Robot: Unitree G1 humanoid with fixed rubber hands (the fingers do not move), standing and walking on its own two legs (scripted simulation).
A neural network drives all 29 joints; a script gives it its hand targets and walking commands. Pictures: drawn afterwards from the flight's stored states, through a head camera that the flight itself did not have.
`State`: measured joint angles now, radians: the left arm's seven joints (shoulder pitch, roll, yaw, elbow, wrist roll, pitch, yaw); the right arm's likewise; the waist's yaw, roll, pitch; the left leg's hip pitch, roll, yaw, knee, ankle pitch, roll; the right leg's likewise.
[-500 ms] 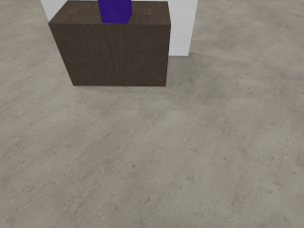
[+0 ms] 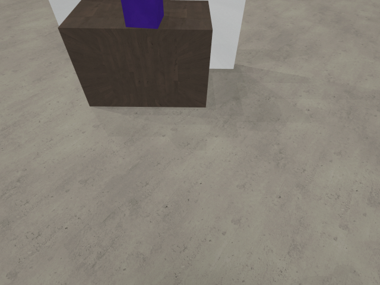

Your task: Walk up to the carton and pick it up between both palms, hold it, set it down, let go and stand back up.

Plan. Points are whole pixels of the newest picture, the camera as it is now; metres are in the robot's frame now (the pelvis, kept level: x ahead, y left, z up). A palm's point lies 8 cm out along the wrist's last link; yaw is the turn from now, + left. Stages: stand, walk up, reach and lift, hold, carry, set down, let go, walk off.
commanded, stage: stand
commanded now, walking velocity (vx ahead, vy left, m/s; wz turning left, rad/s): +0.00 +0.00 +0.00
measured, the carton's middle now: out of the picture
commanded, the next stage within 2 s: none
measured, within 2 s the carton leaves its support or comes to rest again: neither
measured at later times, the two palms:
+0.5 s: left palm out of the picture -0.03 +0.20 -0.15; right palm out of the picture -0.02 -0.20 -0.15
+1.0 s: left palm out of the picture -0.03 +0.20 -0.15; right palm out of the picture -0.02 -0.20 -0.15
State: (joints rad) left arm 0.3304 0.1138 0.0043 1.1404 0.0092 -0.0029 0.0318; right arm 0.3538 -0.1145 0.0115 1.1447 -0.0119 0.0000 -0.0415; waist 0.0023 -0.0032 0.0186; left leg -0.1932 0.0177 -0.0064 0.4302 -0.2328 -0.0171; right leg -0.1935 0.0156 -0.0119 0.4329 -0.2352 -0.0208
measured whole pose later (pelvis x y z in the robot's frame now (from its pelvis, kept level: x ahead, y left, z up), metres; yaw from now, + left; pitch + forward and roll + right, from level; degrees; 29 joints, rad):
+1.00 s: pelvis +0.01 +0.00 +0.00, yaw +0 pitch +0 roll +0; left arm 0.34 0.10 0.00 1.15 0.01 -0.01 0.04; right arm 0.33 -0.10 0.01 1.15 -0.01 -0.01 -0.04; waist 0.00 -0.01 0.02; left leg -0.17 0.01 -0.01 0.42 -0.25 -0.01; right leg -0.16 0.01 -0.02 0.43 -0.26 -0.01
